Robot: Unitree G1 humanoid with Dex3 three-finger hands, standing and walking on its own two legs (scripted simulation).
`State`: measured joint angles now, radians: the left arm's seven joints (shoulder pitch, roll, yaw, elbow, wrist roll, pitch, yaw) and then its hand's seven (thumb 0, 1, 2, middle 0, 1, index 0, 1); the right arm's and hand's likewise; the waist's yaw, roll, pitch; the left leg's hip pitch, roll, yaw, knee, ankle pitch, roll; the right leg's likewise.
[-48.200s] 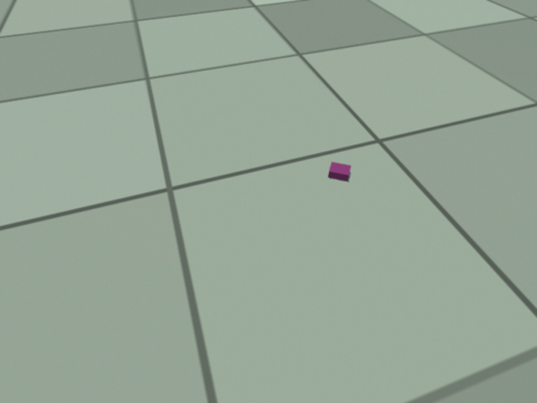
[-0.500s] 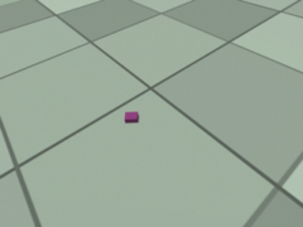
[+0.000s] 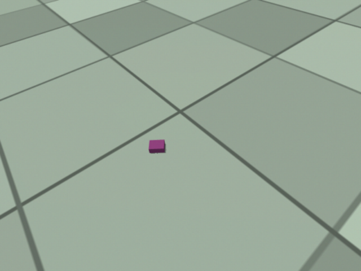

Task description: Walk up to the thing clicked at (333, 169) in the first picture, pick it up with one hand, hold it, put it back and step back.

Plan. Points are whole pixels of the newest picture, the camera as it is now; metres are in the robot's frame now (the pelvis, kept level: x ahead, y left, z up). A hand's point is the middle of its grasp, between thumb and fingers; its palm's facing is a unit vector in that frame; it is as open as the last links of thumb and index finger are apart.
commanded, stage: step back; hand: left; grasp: from above
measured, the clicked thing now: (157, 146) +1.05 +0.27 -0.75
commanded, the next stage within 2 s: stand in 0.14 s
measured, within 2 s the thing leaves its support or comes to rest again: neither
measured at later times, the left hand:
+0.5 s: hand out of the picture +0.11 +0.28 -0.14, palm faces +0.00 -0.95 -0.33, open 7.4 cm
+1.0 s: hand out of the picture +0.07 +0.28 -0.14, palm faces -0.03 -0.94 -0.35, open 7.4 cm
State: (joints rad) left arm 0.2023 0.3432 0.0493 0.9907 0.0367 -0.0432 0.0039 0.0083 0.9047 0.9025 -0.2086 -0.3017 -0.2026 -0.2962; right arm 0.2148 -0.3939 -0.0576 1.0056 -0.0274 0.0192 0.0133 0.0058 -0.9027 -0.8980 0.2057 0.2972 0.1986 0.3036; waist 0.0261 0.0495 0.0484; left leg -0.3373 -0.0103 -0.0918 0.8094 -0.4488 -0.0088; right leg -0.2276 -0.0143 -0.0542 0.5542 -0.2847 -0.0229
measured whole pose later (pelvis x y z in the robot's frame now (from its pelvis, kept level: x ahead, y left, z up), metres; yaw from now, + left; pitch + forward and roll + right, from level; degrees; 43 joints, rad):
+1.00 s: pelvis +0.00 +0.02 +0.01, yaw +0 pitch -3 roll +0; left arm 0.12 0.36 -0.01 1.14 0.01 -0.01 -0.01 0.01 0.91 0.90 -0.21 -0.30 -0.20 -0.30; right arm 0.12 -0.35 -0.02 1.16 -0.01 0.00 0.01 0.01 -0.90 -0.90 0.21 0.30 0.20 0.30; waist 0.00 0.01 0.06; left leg -0.14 0.03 -0.01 0.34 -0.14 -0.03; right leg -0.11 -0.03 -0.01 0.35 -0.18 0.02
